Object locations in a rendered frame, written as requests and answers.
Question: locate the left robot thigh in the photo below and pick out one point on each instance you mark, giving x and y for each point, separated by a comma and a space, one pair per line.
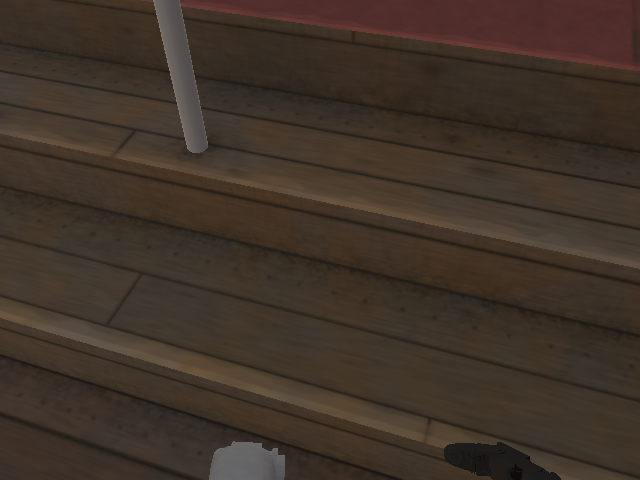
248, 461

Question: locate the robot right hand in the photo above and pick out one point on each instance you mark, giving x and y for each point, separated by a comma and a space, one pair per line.
500, 462

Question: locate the robot left shin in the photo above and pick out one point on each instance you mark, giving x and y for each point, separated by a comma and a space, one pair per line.
214, 457

